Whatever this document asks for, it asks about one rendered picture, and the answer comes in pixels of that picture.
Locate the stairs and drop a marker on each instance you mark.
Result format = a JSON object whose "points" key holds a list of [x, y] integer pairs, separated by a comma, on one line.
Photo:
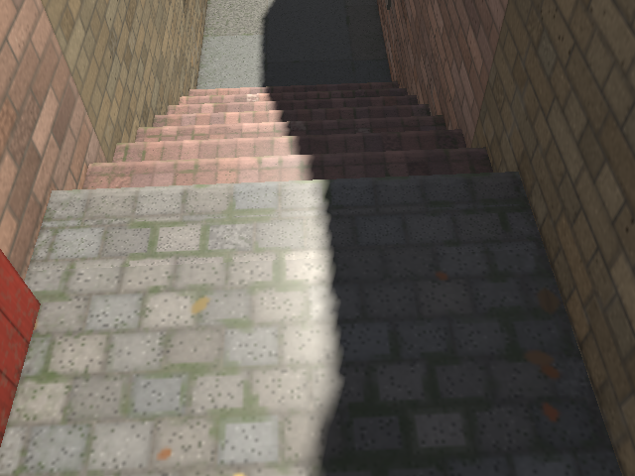
{"points": [[282, 133]]}

